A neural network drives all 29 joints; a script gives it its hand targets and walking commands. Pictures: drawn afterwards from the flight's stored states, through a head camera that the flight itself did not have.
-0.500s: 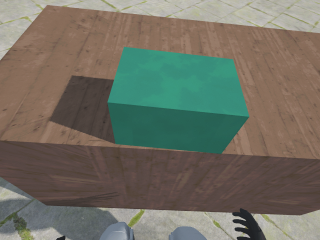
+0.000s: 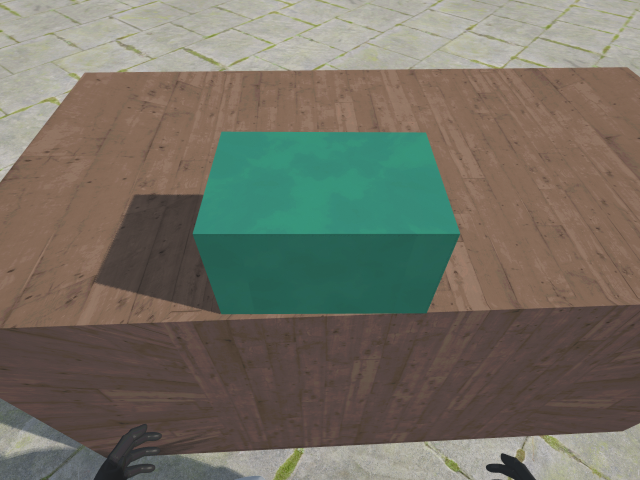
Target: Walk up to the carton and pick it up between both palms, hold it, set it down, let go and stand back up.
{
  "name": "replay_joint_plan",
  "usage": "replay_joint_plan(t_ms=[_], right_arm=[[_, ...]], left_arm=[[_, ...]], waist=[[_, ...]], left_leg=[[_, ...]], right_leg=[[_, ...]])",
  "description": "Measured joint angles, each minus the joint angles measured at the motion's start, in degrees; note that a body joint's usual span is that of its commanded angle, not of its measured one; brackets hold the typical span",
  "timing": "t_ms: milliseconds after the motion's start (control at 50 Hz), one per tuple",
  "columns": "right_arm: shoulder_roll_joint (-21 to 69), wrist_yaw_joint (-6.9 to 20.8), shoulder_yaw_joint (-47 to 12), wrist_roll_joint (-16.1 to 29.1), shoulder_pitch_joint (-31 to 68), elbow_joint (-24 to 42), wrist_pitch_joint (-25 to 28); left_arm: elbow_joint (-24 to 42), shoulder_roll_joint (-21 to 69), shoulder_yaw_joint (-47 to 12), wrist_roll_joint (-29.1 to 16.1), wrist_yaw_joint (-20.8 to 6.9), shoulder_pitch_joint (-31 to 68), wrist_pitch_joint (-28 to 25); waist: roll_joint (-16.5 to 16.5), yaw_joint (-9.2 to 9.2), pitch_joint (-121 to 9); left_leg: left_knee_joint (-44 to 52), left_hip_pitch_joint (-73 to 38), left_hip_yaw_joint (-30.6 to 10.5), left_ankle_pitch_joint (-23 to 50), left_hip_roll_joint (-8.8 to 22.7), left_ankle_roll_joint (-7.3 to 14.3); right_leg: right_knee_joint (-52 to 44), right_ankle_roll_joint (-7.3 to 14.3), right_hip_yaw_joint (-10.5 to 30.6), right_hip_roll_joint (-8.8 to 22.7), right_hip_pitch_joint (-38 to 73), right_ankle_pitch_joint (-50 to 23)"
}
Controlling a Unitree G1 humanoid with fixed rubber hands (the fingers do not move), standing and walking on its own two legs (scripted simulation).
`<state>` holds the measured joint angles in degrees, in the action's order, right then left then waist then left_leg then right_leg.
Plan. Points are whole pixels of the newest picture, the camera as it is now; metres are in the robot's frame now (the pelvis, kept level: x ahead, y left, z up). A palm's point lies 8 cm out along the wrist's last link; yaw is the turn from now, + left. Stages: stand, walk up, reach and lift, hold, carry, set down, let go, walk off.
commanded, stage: walk up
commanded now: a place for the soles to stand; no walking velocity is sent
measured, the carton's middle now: (324, 222) +0.43 +0.00 +0.07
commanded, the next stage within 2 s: reach and lift in 1.16 s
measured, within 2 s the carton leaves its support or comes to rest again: neither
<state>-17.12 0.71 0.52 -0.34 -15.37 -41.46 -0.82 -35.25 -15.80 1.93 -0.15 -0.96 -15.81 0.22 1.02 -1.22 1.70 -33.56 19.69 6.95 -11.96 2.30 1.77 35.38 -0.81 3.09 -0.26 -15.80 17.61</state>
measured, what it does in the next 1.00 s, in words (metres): stands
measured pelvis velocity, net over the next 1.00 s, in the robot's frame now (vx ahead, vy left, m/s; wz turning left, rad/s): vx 0.03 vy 0.00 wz -0.06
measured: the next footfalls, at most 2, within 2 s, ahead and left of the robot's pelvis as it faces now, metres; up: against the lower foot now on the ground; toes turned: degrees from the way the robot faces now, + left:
none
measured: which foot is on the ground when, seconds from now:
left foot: down 0.00-1.00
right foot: down 0.00-1.00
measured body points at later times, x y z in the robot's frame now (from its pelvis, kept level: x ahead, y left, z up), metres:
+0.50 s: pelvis +0.03 +0.00 +0.00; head +0.04 -0.01 +0.45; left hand +0.14 +0.26 -0.10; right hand +0.15 -0.26 -0.11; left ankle +0.07 +0.10 -0.73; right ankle +0.02 -0.13 -0.73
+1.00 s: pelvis +0.03 +0.00 +0.01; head +0.04 -0.01 +0.46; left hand +0.16 +0.25 -0.10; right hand +0.13 -0.28 -0.10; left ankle +0.07 +0.10 -0.73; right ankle +0.02 -0.13 -0.73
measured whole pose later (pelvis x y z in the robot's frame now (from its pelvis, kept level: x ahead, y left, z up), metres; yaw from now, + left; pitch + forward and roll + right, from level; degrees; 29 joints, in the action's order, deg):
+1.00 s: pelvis +0.03 +0.00 +0.01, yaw -3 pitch -1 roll +0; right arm -17.1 0.6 -1.1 0.0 -13.5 -41.9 -0.7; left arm -37.2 -15.9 0.4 -0.1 -0.2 -16.7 -0.3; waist 0.0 -0.8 1.8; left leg -31.5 16.0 9.7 -14.0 4.0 0.9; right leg 32.2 -0.5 6.0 -1.9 -13.0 17.8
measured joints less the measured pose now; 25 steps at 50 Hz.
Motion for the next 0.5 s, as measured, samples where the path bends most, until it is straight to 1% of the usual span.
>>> replay_joint_plan(t_ms=[80, 160, 320, 500], right_arm=[[-0.2, 0.0, -0.1, 0.2, -0.3, -0.1, 0.4], [-0.3, 0.1, -0.2, 0.1, 0.2, 0.1, 0.4], [0.6, -0.1, -1.2, 0.2, 1.3, 0.8, 0.6], [0.7, -0.2, -1.9, 0.2, 2.4, 0.7, 0.7]], left_arm=[[-0.3, 0.1, -0.4, 0.3, 0.1, -0.5, -0.6], [-1.2, 0.2, -0.8, 0.3, 0.3, -1.5, -0.9], [-2.9, 0.5, -1.2, 0.2, 0.4, -4.0, -0.8], [-2.4, 0.3, -1.5, 0.0, 0.4, -3.2, -1.1]], waist=[[-1.6, 0.23, 0.5], [-2.2, 0.60, 1.0], [-1.0, 1.10, -0.4], [-0.1, 1.04, -0.7]], left_leg=[[1.1, 0.0, 0.2, 0.6, 0.1, -0.1], [1.6, 0.0, 0.3, 0.6, 0.3, -0.1], [1.5, -0.9, 0.5, -0.7, 0.6, -0.4], [1.4, -2.2, 1.0, -1.9, 0.8, -0.6]], right_leg=[[-1.0, -0.1, 0.2, -0.1, -0.2, -0.6], [-1.7, -0.1, 0.3, -0.3, -0.1, -0.8], [-2.8, 0.0, 0.5, -0.6, 1.2, -0.2], [-2.8, 0.1, 1.1, -0.8, 2.3, 0.8]])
